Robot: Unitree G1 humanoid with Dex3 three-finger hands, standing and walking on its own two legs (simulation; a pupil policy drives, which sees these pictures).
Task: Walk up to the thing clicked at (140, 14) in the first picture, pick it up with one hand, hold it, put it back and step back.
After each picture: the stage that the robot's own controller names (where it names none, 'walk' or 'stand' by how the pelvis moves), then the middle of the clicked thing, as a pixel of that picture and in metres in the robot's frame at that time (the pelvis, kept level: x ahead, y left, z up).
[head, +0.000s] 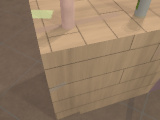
stand; out of the picture +0.89 -0.34 +0.12
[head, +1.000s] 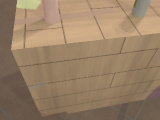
rise first; out of the picture +0.78 -0.27 +0.15
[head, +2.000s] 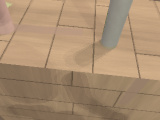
sink last; (116, 18) +0.55 -0.05 +0.14
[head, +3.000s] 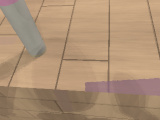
rise first; (24, 26) +0.48 +0.22 +0.14
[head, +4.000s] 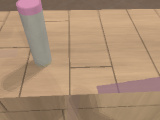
stand; (37, 36) +0.48 +0.17 +0.14
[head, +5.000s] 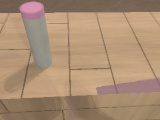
stand; (38, 39) +0.48 +0.17 +0.12
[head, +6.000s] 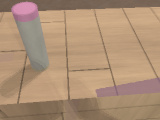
stand; (34, 41) +0.46 +0.18 +0.12
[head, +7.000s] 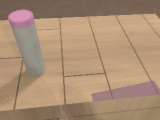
stand; (30, 48) +0.45 +0.19 +0.12
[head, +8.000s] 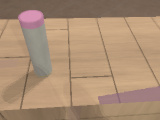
stand; (38, 48) +0.45 +0.17 +0.11
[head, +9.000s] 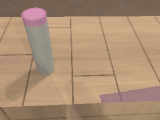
stand; (40, 46) +0.46 +0.16 +0.11
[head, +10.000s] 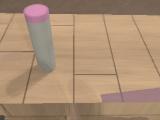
rise first; (42, 43) +0.46 +0.16 +0.12
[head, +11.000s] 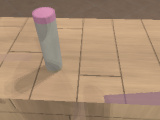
go down; (49, 43) +0.47 +0.16 +0.12
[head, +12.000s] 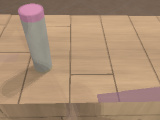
go down; (38, 43) +0.47 +0.15 +0.13
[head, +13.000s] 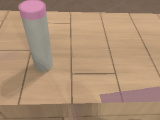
go down; (39, 41) +0.46 +0.15 +0.13
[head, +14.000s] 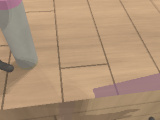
close in; (18, 34) +0.44 +0.17 +0.16
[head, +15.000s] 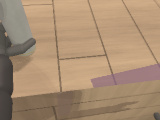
close; (14, 18) +0.49 +0.17 +0.17
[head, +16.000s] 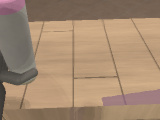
lift; (16, 44) +0.32 +0.16 +0.27
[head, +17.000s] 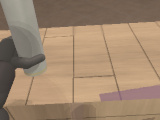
lift; (25, 30) +0.36 +0.16 +0.29
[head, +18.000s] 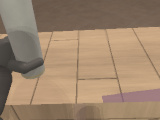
hold; (23, 33) +0.32 +0.16 +0.31
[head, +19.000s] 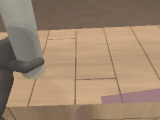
hold; (23, 33) +0.33 +0.16 +0.29
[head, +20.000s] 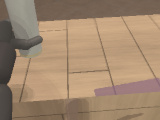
crouch; (22, 13) +0.43 +0.16 +0.29
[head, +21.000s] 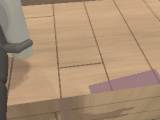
lower; (12, 19) +0.49 +0.18 +0.19
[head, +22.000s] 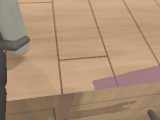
lower; (8, 15) +0.49 +0.18 +0.18
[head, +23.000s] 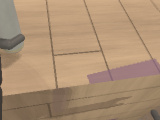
lower; (2, 13) +0.50 +0.19 +0.18
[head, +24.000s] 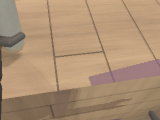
lower; (3, 10) +0.51 +0.18 +0.18
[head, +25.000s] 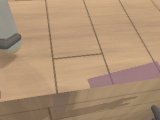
rest; out of the picture +0.50 +0.20 +0.18
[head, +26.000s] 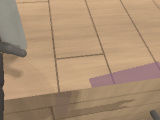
withdraw; (6, 18) +0.49 +0.18 +0.17
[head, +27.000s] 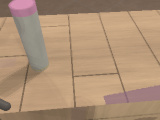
sink last; (32, 39) +0.46 +0.18 +0.15
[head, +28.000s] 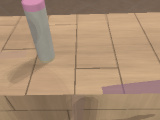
stand; (41, 33) +0.51 +0.19 +0.15
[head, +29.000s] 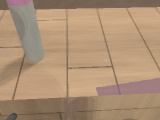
stand; (28, 30) +0.49 +0.19 +0.17
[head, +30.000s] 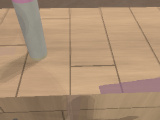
stand; (31, 28) +0.50 +0.18 +0.17
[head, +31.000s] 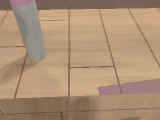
stand; (30, 29) +0.49 +0.19 +0.17
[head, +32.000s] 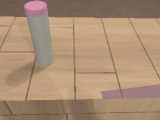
stand; (41, 37) +0.50 +0.18 +0.13
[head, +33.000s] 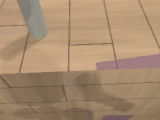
walk; (30, 7) +0.57 +0.20 +0.14
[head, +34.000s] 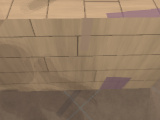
walk; out of the picture +0.83 +0.13 +0.14
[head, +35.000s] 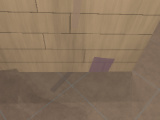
stand; out of the picture +1.14 +0.19 +0.14
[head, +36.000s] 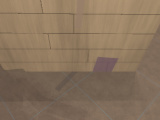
stand; out of the picture +1.18 +0.17 +0.13
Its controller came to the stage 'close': yes
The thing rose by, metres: 0.21
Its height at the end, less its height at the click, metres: +0.00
